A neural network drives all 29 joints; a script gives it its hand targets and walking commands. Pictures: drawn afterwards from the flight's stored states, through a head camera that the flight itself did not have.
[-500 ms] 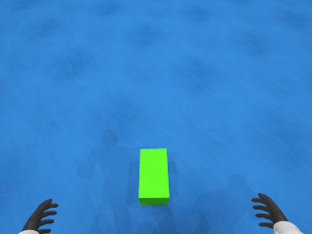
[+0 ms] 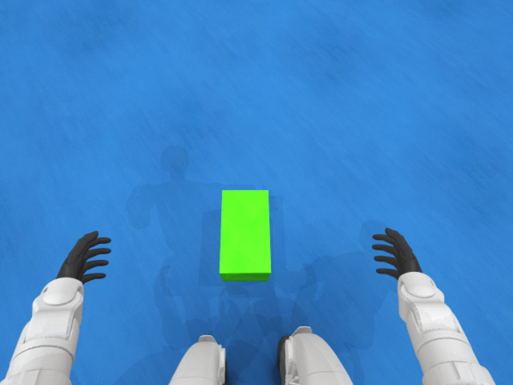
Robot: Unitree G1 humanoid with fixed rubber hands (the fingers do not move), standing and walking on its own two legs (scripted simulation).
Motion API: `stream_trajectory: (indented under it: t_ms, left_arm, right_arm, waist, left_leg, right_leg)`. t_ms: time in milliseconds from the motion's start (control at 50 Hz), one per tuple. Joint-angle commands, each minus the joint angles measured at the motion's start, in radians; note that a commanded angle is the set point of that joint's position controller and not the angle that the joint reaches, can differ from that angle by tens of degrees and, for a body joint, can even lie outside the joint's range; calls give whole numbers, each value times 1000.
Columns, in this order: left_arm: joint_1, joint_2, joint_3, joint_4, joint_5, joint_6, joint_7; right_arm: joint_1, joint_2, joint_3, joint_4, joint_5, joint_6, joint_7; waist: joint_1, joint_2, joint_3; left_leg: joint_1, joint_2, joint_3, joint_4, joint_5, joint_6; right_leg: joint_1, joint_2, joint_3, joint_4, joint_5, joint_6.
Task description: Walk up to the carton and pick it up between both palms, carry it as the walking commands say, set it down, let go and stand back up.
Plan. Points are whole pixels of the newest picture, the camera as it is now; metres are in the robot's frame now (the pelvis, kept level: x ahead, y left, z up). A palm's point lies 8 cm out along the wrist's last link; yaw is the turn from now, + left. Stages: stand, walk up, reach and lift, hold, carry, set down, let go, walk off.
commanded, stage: reach and lift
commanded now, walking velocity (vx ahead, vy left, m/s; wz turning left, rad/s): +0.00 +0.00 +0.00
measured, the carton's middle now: (245, 236) +0.51 +0.02 -0.64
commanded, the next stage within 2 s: none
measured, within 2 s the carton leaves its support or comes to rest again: neither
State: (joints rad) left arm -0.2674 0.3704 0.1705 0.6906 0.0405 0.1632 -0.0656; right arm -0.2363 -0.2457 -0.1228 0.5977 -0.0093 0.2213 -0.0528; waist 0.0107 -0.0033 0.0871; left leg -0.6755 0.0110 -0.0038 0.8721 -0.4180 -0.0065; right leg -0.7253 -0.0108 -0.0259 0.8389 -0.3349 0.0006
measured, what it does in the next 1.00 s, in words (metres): lowers itself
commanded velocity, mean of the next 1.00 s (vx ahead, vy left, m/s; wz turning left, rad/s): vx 0.00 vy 0.00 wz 0.00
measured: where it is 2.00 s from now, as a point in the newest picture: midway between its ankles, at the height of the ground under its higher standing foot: outside the picture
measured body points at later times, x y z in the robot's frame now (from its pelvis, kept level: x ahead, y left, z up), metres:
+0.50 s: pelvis -0.05 +0.01 -0.04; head +0.21 +0.01 +0.33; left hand +0.41 +0.24 -0.14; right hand +0.41 -0.19 -0.15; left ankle +0.00 +0.12 -0.70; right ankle +0.04 -0.12 -0.70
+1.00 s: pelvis -0.04 +0.00 -0.06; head +0.30 +0.01 +0.24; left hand +0.50 +0.20 -0.19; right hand +0.51 -0.14 -0.19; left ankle +0.00 +0.12 -0.70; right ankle +0.04 -0.12 -0.70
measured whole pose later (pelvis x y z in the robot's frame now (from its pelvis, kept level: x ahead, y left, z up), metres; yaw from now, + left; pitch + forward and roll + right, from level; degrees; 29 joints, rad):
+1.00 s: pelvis -0.04 +0.00 -0.06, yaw +1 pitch +46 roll +0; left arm -1.24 0.19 0.41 0.91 0.14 0.10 0.02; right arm -1.21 -0.11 -0.42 0.83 -0.16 0.12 -0.12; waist 0.01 0.00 0.03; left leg -1.49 -0.03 -0.03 1.01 -0.33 0.00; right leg -1.52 0.00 0.04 0.97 -0.25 0.03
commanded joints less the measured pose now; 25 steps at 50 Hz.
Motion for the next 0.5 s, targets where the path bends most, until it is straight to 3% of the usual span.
stream_trajectory:
  t_ms: [0, 80, 200, 340, 480]
  left_arm:
    - [-168, 125, 18, -69, -24, 2, 14]
    - [-296, 103, 17, -48, -44, 26, 29]
    - [-499, 92, 45, -15, -53, 46, 51]
    - [-709, 60, 64, 46, -59, 39, 67]
    - [-893, 29, 98, 101, -34, 10, 82]
  right_arm:
    - [-177, -126, -36, -63, -6, -5, -6]
    - [-322, -130, -43, -26, -10, 9, -2]
    - [-524, -123, -70, 38, -10, 18, -4]
    - [-725, -96, -107, 95, -12, 1, -18]
    - [-897, -52, -143, 120, -21, -29, -42]
  waist:
    - [4, 37, -474]
    - [2, 22, -509]
    - [-1, 33, -592]
    - [-12, 31, -734]
    - [0, 6, -875]
  left_leg:
    - [17, -47, 1, -78, 359, -17]
    - [-13, -41, -7, -70, 283, -18]
    - [-89, -46, -3, -56, 227, -25]
    - [-170, -60, 11, -22, 253, -32]
    - [-267, -79, 26, 10, 297, -25]
  right_leg:
    - [270, 48, 37, -4, 330, 33]
    - [169, 45, 16, 9, 204, 28]
    - [80, 42, 4, 35, 138, 25]
    - [26, 47, -3, 65, 185, 29]
    - [26, 62, 7, 104, 268, 38]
